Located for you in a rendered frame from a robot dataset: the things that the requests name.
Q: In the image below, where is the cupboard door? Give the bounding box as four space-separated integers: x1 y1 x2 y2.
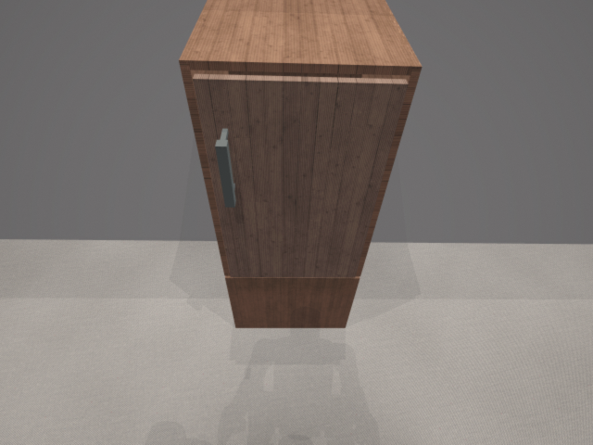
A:
193 74 409 278

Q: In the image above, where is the handle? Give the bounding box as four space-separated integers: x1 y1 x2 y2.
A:
215 129 236 208

